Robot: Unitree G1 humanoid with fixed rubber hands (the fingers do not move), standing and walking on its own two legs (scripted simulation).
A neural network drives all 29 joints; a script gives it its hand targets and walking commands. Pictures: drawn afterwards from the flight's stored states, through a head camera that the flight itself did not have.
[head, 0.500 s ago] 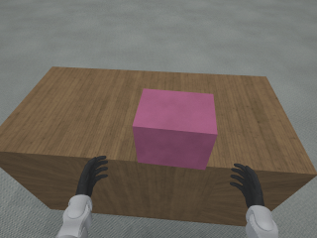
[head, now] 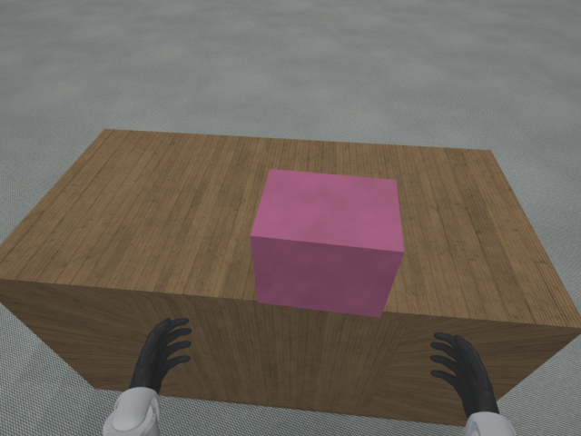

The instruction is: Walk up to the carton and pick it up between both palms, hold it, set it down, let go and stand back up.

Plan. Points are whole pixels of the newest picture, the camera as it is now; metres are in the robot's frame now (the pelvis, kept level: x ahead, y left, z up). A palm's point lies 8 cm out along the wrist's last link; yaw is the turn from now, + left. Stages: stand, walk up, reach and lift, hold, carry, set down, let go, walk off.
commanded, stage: set down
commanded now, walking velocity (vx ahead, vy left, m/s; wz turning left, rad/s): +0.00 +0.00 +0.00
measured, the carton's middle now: (325, 243) +0.46 -0.04 -0.03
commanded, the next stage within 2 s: let go in 1.42 s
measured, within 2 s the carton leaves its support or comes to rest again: neither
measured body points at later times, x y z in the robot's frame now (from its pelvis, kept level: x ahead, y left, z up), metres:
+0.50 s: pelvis +0.02 -0.01 +0.00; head +0.02 +0.00 +0.45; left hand +0.24 +0.21 -0.05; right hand +0.20 -0.24 -0.04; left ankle +0.04 +0.13 -0.74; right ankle +0.02 -0.12 -0.74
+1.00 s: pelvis +0.02 +0.00 +0.00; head +0.03 +0.01 +0.45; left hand +0.21 +0.22 -0.08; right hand +0.19 -0.23 -0.06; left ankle +0.04 +0.13 -0.74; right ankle +0.02 -0.12 -0.74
